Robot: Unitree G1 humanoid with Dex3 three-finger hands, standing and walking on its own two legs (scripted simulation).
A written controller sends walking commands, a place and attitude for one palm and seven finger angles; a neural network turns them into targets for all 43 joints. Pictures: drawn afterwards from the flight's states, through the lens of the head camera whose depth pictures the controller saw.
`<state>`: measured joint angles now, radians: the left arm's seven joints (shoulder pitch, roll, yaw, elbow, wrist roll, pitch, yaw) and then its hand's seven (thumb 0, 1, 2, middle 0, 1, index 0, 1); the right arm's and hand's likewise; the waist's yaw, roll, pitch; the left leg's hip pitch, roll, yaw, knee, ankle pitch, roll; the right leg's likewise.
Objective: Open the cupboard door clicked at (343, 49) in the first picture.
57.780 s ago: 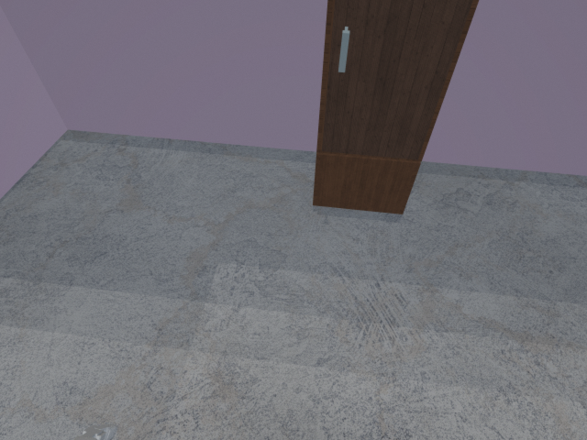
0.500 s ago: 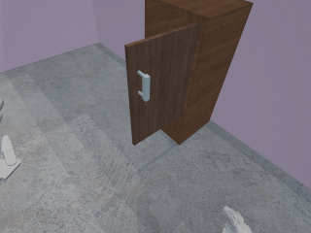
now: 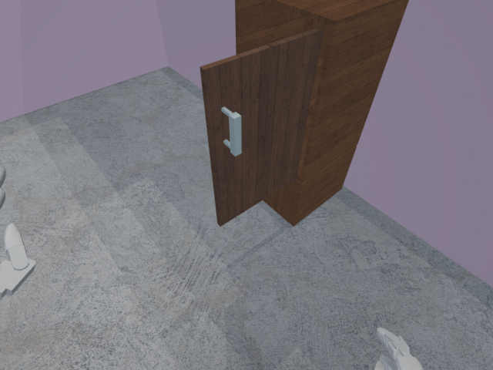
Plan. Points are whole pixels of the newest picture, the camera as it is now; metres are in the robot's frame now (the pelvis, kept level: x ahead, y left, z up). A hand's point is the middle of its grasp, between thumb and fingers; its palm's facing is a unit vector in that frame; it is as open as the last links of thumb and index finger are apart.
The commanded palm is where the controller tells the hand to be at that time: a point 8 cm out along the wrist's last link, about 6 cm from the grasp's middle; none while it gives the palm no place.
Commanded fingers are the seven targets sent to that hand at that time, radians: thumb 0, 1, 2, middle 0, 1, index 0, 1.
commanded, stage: let the arm hang, fingers relaxed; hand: left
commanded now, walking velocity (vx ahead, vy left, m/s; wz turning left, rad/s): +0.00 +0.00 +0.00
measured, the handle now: (230, 131) +0.67 +0.08 +0.00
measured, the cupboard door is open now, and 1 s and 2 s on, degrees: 88 88 88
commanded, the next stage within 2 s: look to check the result in 1.16 s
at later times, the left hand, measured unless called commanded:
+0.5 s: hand out of the picture -0.01 +0.20 -0.17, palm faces +0.07 -0.97 -0.23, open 7.0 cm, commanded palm none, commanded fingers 0.00 0.90 0.90 -0.20 -0.30 -0.20 -0.30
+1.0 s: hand out of the picture +0.05 +0.22 -0.15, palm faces +0.05 -0.96 -0.26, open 7.4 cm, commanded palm none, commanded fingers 0.00 0.90 0.90 -0.20 -0.30 -0.20 -0.30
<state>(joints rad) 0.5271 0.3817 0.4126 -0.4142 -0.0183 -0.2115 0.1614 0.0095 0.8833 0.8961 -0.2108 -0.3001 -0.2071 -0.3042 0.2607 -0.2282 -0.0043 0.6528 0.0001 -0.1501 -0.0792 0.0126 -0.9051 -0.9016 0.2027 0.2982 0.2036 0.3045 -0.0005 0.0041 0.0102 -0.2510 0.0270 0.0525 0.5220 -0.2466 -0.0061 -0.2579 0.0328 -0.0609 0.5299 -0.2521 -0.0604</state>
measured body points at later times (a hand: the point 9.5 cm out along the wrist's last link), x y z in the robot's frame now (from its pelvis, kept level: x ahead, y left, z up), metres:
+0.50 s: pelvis -0.01 +0.01 +0.01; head +0.03 +0.01 +0.46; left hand -0.01 +0.25 -0.15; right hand +0.02 -0.23 -0.15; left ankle +0.02 +0.13 -0.73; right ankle +0.02 -0.08 -0.73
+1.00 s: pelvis +0.00 +0.01 +0.01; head +0.01 +0.00 +0.46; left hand +0.05 +0.27 -0.13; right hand +0.03 -0.24 -0.15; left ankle +0.02 +0.13 -0.73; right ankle +0.02 -0.08 -0.73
